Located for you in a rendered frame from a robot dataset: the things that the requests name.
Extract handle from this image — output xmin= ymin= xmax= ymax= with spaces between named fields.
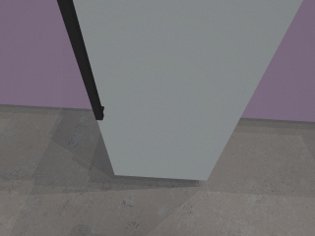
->
xmin=57 ymin=0 xmax=104 ymax=121

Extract fridge door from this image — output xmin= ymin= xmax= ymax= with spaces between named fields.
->
xmin=73 ymin=0 xmax=303 ymax=181

